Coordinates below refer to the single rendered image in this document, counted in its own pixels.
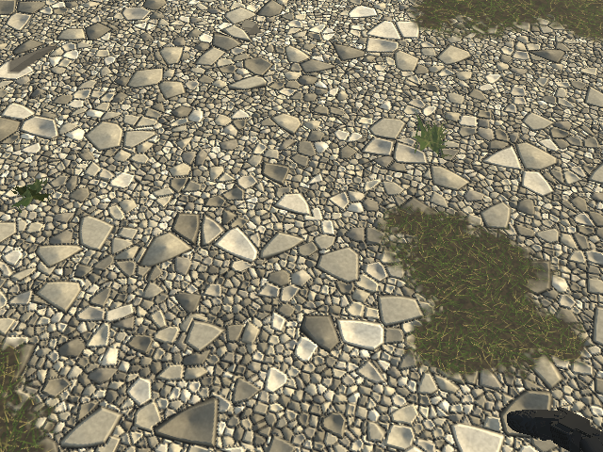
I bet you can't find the right robot hand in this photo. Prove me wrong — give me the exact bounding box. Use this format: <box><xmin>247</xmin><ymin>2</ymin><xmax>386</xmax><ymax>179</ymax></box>
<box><xmin>507</xmin><ymin>407</ymin><xmax>603</xmax><ymax>452</ymax></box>

